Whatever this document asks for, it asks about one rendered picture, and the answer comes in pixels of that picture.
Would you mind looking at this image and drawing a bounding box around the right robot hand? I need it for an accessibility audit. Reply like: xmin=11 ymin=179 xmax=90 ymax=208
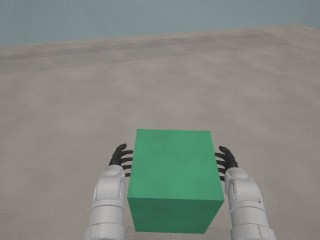
xmin=215 ymin=146 xmax=239 ymax=182

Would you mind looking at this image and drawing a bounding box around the carton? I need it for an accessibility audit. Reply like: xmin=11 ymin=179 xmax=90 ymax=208
xmin=127 ymin=129 xmax=225 ymax=234

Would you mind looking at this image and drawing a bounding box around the robot right forearm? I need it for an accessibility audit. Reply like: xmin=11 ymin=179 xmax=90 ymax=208
xmin=224 ymin=167 xmax=276 ymax=240

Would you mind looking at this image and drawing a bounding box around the robot left forearm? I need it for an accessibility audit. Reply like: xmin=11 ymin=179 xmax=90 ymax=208
xmin=82 ymin=164 xmax=126 ymax=240

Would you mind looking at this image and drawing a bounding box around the left robot hand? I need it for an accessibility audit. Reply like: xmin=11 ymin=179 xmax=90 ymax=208
xmin=109 ymin=143 xmax=134 ymax=177

